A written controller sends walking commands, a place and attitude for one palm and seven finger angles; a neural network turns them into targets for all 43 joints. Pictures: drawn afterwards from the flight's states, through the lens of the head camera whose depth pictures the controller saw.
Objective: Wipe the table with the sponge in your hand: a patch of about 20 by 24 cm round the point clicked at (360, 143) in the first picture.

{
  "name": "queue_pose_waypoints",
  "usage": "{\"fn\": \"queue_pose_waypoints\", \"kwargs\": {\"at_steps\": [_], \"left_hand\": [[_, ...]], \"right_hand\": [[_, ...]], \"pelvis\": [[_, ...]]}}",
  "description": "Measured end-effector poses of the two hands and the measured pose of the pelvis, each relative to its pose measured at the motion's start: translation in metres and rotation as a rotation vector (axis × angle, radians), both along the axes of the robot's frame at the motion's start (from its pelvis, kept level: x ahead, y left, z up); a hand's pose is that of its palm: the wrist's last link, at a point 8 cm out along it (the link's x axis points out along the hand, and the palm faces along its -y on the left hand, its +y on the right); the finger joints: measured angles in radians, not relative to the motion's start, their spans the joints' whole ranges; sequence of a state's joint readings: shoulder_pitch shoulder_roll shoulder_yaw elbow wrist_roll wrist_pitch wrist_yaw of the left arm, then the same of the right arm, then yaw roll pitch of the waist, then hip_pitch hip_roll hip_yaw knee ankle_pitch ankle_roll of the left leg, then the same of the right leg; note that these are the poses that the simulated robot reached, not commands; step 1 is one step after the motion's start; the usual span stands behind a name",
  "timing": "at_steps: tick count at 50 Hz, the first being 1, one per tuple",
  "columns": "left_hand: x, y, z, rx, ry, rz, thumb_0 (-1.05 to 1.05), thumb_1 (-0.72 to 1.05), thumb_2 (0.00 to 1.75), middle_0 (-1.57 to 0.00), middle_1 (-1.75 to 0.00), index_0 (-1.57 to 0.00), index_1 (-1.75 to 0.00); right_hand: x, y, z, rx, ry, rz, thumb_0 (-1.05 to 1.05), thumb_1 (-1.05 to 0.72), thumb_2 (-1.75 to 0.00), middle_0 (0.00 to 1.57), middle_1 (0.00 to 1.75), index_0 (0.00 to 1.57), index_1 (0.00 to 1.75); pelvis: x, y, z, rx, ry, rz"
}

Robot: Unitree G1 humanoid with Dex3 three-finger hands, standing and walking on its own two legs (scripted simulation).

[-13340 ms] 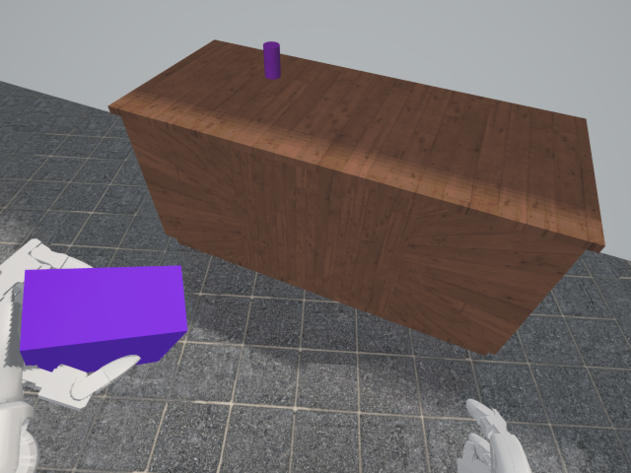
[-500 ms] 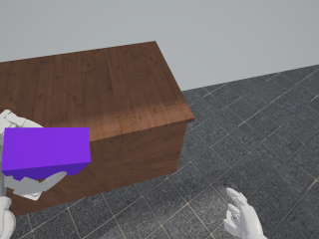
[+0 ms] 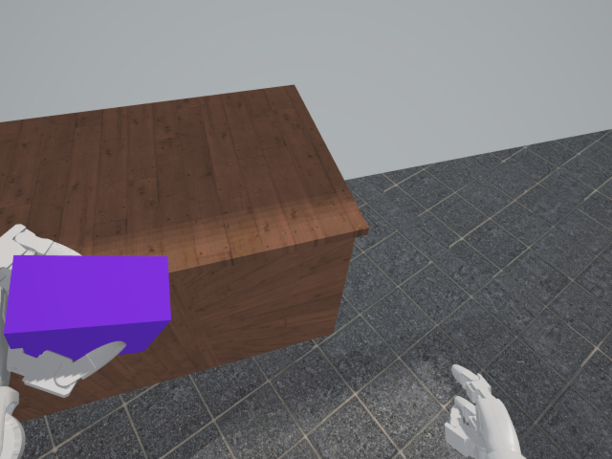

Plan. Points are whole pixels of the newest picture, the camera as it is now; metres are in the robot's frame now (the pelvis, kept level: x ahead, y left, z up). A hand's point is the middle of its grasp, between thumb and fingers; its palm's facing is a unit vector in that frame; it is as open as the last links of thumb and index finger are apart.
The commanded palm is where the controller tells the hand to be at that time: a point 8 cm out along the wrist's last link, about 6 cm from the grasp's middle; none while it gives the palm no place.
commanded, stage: look again from close up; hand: left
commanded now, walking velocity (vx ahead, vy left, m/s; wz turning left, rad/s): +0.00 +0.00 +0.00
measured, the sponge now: (113, 311) +0.23 +0.22 +0.13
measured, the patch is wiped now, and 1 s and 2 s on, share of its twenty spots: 0.00 0.00 0.00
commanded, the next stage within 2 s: shuffle to correct the standing spot in 0.06 s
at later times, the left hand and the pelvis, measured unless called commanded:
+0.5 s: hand (83, 290) +0.24 +0.25 +0.15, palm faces +0.37 -0.85 -0.38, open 10.6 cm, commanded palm +0.18 +0.29 +0.17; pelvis +0.02 +0.01 -0.01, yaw -1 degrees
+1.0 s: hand (50, 213) +0.33 +0.32 +0.15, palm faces +0.34 -0.83 -0.44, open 10.6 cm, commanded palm +0.27 +0.36 +0.17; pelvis +0.09 +0.10 -0.03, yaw -4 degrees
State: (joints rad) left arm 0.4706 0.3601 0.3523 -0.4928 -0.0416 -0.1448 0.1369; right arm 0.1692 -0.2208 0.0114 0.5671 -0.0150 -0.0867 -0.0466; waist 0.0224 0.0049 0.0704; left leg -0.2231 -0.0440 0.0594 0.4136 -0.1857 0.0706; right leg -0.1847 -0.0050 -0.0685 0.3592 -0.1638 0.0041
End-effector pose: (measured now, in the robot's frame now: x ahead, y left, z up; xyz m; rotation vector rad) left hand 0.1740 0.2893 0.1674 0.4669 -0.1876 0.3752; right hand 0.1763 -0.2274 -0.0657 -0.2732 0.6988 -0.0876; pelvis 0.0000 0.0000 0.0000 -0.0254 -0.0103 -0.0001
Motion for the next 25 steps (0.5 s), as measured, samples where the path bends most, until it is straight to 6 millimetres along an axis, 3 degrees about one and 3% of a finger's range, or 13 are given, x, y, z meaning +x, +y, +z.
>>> {"fn": "queue_pose_waypoints", "kwargs": {"at_steps": [15, 25], "left_hand": [[-0.002, -0.015, 0.000, -0.015, -0.021, -0.002, 0.00, -0.54, 1.03, -0.67, -1.38, -0.67, -1.37], [0.025, -0.003, -0.005, -0.002, -0.045, -0.052, 0.00, -0.54, 1.03, -0.68, -1.38, -0.67, -1.37]], "right_hand": [[-0.015, -0.007, -0.005, 0.014, -0.001, -0.002, 0.02, -0.90, -0.90, 0.20, 0.30, 0.20, 0.30], [-0.007, -0.017, -0.012, -0.029, 0.017, -0.068, 0.02, -0.90, -0.90, 0.20, 0.30, 0.20, 0.30]], "pelvis": [[-0.005, -0.009, -0.001, -0.007, -0.005, 0.000], [0.018, 0.009, -0.013, -0.014, 0.000, -0.021]]}}
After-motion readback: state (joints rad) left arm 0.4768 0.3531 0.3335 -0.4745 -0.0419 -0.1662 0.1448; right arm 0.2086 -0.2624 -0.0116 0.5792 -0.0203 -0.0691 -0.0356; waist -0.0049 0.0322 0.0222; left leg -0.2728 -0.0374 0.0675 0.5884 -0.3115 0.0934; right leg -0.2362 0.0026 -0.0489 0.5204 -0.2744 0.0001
